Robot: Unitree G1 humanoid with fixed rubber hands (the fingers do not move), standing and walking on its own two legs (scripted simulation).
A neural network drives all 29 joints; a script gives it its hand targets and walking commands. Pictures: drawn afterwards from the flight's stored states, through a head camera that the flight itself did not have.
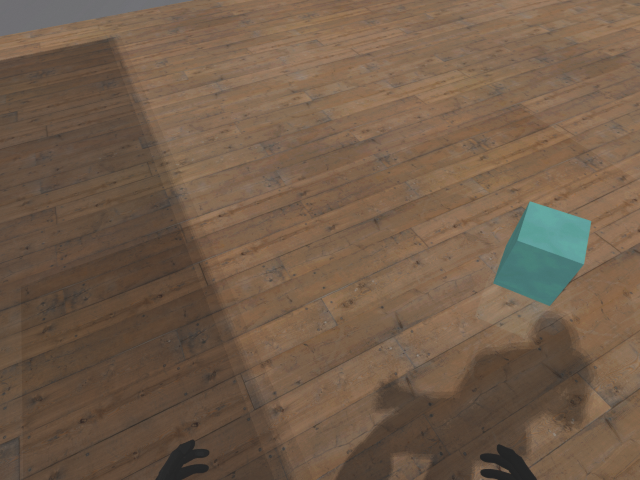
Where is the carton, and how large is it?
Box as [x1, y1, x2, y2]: [493, 201, 590, 305]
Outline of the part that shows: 530,201 505,247 493,283 549,305 583,264 590,221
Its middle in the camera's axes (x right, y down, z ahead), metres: +0.78 +0.07 +1.39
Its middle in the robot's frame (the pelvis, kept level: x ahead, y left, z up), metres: +0.94 -0.73 -0.64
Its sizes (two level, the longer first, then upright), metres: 0.210 0.200 0.250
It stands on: the floor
